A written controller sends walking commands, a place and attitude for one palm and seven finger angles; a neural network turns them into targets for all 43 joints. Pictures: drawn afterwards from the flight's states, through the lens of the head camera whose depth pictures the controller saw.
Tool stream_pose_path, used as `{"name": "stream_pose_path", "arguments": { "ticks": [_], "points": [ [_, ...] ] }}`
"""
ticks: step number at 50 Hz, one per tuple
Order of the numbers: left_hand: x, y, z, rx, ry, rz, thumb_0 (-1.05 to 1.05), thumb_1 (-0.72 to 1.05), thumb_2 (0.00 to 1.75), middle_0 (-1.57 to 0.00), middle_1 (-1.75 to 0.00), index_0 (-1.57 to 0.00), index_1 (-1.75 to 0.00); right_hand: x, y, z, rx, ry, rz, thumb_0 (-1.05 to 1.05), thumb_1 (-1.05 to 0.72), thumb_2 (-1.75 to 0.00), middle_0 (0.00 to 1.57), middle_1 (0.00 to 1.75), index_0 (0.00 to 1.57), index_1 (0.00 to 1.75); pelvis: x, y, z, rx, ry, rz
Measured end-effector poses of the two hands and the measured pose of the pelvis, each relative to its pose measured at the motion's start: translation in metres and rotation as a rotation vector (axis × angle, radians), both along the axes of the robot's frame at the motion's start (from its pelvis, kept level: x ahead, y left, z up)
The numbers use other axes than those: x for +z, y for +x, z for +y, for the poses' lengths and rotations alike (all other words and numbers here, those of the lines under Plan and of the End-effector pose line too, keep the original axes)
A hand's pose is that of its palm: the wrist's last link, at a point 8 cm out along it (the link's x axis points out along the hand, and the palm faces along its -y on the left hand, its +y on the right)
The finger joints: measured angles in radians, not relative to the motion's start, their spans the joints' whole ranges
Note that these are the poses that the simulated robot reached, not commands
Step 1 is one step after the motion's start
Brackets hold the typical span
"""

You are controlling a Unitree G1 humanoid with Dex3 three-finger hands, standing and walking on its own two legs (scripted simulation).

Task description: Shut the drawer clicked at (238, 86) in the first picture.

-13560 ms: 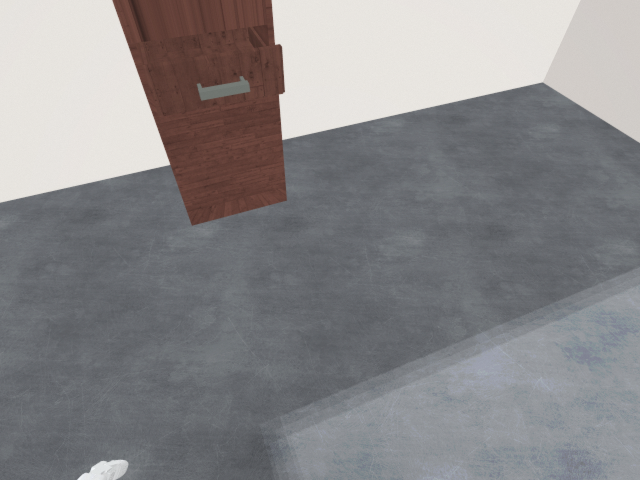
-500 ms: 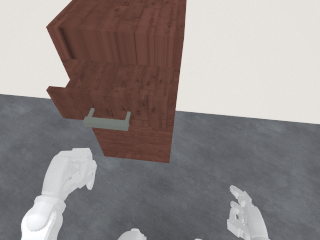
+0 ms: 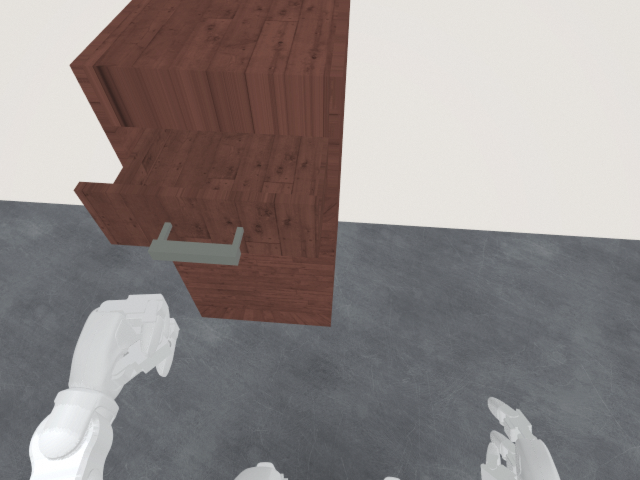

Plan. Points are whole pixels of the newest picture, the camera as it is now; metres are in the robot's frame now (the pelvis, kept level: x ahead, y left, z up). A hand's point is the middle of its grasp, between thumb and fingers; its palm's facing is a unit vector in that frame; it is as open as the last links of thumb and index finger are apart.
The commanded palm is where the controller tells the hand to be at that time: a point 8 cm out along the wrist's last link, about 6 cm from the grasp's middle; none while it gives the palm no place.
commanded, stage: bring the fist close to the handle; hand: left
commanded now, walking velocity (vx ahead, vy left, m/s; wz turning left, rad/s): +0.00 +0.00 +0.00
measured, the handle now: (199, 241) +0.47 +0.23 -0.03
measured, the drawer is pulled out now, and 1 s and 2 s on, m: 0.16 0.16 0.16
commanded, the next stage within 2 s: push the drawer shut in 1.48 s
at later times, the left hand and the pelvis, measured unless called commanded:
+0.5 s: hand (184, 326) +0.29 +0.19 +0.03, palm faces -0.05 -1.00 -0.05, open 3.3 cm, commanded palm +0.28 +0.25 +0.03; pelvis -0.01 -0.01 -0.02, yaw +0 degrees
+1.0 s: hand (204, 308) +0.34 +0.19 -0.02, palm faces -0.07 -1.00 -0.04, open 3.3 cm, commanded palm +0.33 +0.24 -0.02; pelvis -0.02 +0.01 -0.06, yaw -2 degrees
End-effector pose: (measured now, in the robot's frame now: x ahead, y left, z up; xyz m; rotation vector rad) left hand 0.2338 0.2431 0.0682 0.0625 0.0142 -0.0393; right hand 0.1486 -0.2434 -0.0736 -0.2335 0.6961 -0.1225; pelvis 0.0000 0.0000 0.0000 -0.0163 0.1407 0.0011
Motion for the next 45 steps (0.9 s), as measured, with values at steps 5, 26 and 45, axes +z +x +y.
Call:
{"name": "stream_pose_path", "arguments": {
  "ticks": [5,26,45],
  "points": [
    [0.002,0.005,0.0,-0.003,0.001,-0.001,0.01,0.9,0.9,-1.4,-1.6,-1.4,-1.6,-0.002,0.001,0.001,0.003,0.018,-0.006,0.01,-0.9,-0.9,0.2,0.3,0.2,0.3,0.001,-0.002,-0.004,-0.002,0.003,0.0],
    [-0.041,0.043,0.002,-0.013,-0.015,0.007,0.01,0.9,0.9,-1.4,-1.6,-1.4,-1.6,-0.032,-0.017,-0.008,-0.009,-0.005,0.069,0.01,-0.9,-0.9,0.2,0.3,0.2,0.3,-0.022,-0.011,-0.006,-0.01,0.006,0.079],
    [-0.079,0.084,-0.001,-0.028,-0.022,0.004,0.01,0.9,0.9,-1.4,-1.6,-1.4,-1.6,-0.07,-0.045,0.0,-0.044,-0.008,0.194,0.01,-0.9,-0.9,0.2,0.3,0.2,0.3,-0.049,-0.017,0.005,-0.025,-0.001,0.176]
  ]
}}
